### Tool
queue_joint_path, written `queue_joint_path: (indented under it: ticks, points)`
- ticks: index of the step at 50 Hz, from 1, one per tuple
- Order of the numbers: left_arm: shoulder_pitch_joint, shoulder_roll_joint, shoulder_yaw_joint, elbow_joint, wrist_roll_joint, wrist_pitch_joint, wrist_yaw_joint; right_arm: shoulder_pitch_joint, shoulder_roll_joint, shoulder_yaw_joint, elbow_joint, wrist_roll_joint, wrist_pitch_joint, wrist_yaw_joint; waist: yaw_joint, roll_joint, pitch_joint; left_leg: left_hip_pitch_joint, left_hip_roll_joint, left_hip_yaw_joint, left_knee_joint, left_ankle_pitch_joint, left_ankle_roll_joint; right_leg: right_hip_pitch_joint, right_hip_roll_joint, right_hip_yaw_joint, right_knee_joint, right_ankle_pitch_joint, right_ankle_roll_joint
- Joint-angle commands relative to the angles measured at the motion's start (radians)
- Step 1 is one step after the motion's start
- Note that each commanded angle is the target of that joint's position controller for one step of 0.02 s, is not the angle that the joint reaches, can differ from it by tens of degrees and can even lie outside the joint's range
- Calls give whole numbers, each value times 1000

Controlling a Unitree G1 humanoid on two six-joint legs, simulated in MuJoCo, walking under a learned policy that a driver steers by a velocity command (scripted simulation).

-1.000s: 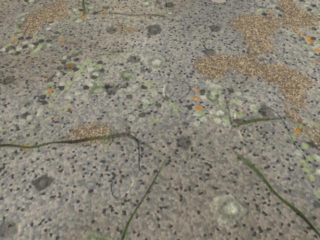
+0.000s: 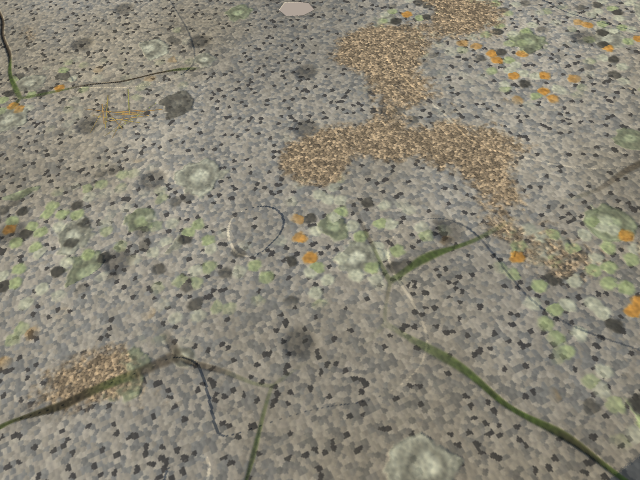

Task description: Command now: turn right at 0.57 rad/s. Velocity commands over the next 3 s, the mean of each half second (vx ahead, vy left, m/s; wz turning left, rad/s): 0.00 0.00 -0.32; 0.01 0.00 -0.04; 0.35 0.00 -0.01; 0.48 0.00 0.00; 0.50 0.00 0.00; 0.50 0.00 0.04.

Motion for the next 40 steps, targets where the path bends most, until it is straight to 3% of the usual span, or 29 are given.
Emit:
queue_joint_path:
  ticks: [1, 6, 8, 9, 10, 11, 12, 13, 14, 15, 18, 20, 22, 24, 25, 26, 27, 28, 29, 32, 40]
  points:
    - [-3, 192, 56, -72, 1, -1, 3, -59, -63, -6, -76, 5, -25, 12, 19, -167, -101, -30, -7, -14, -114, -19, -9, 165, -232, 291, -98, 198, -162]
    - [-50, 183, 54, -99, -4, 13, -7, -4, -86, -6, -63, 12, -47, 35, 8, -179, -136, 105, -19, -7, -273, -33, 13, 174, -224, 364, -34, 368, -159]
    - [-77, 166, 44, -106, -14, 21, -3, 48, -80, -5, -47, 9, -56, 47, -28, -167, -142, 234, -13, 20, -479, 128, 41, 147, -185, 350, 13, 356, -115]
    - [-59, 146, 38, -106, -12, 22, 1, 60, -99, -9, -43, -1, -57, 49, -27, -137, -144, 327, 38, -11, -546, 252, 67, 94, -148, 328, 42, 240, -71]
    - [-19, 98, 22, -108, 9, 18, -1, 62, -160, -17, -57, -21, -53, 45, 4, 33, -164, 429, 215, -180, -565, 410, 134, -9, -58, 224, 191, -3, -15]
    - [3, 97, 24, -128, 3, 8, -4, 45, -208, -23, -52, -42, -44, 43, 44, 247, -114, 438, 359, -364, -563, 614, 305, -184, 90, 83, 320, -390, 43]
    - [-5, 172, 44, -114, 16, -1, -4, 37, -149, -9, -65, -39, -47, 43, 8, 199, -119, 396, 422, -417, -574, 571, 398, -210, 41, 77, 526, -470, 91]
    - [-12, 209, 61, -97, 4, -1, -5, 20, -131, -3, -71, -28, -49, 41, 4, 140, -98, 384, 370, -349, -569, 519, 377, -224, 32, 80, 632, -420, 106]
    - [-6, 187, 61, -78, 2, 6, -2, -6, -121, 2, -70, -15, -48, 39, 17, 108, -85, 381, 310, -276, -556, 463, 330, -233, 26, 80, 664, -369, 124]
    - [-6, 166, 56, -73, 4, 15, 0, -20, -103, 10, -69, -1, -47, 38, 14, 113, -69, 382, 282, -235, -549, 455, 307, -244, 20, 87, 667, -329, 140]
    - [-25, 82, 26, -75, 1, 17, -8, -10, -83, 23, -48, -6, -35, 35, 7, 141, -79, 382, 211, -123, -535, 514, 287, -157, -8, 10, 489, -266, 163]
    - [-66, 46, 6, -83, 3, 11, -13, 6, -98, 21, -38, -8, -24, 35, -24, 171, -97, 387, 199, -99, -519, 547, 285, -62, -38, -53, 306, -263, 164]
    - [-60, 67, 12, -73, -6, 9, -14, 38, -122, 19, -26, -4, -15, 37, -36, 178, -106, 400, 212, -120, -500, 556, 290, 9, -33, -83, 153, -187, 156]
    - [-12, 77, 16, -43, 0, 8, -16, 47, -111, 28, -13, 11, -16, 41, -5, 149, -92, 359, 191, -111, -483, 489, 248, 139, -26, -96, -112, 41, 119]
    - [-16, 110, 19, -49, 11, 9, -11, 77, -96, 36, -3, 6, -28, 45, -16, 106, -103, 300, 178, -107, -482, 407, 192, 235, -74, -29, -124, 155, 90]
    - [-5, 177, 30, -58, 21, 12, -2, 94, -77, 46, -8, -21, -44, 55, -46, -28, -137, 240, 122, -42, -424, 289, 134, 310, -178, 64, -51, 391, 46]
    - [-34, 151, 23, -40, 25, 12, -10, 116, -39, 54, 5, -22, -51, 58, -77, -153, -145, 295, 62, 27, -457, 113, 83, 208, -191, 68, -25, 271, -14]
    - [-56, 95, 12, -54, 25, 6, -23, 59, -74, 51, 11, -27, -50, 56, -36, -107, -104, 320, 53, 37, -444, 118, 51, 152, -157, 61, -44, 131, -16]
    - [-48, 80, 7, -42, 31, -1, -27, 28, -80, 48, 13, -22, -46, 54, -24, -90, -78, 317, 49, 42, -435, 136, 45, 126, -139, 52, -54, 70, 1]
    - [-32, 87, 3, -26, 27, -23, -27, 42, -75, 48, 32, -13, -28, 39, -29, -100, -25, 318, 55, 33, -430, 185, 55, 77, -120, 39, -53, 82, 25]
    - [-14, 70, -7, 7, 22, -35, -22, 63, -75, 46, 110, -9, -20, 28, -27, -46, -17, 339, 58, 30, -437, 209, 41, 74, -104, 28, -46, 93, 26]
Next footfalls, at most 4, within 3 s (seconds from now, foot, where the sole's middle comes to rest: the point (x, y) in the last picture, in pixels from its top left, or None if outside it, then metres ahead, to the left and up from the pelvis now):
0.18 left None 0.07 0.15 -0.78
0.50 right None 0.02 -0.11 -0.78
1.64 right None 0.43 -0.15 -0.78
2.16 left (340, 345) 0.76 0.05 -0.78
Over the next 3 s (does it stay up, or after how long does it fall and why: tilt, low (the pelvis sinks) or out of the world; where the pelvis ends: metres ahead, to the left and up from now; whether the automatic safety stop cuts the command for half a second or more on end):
stays up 1.02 -0.14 0.00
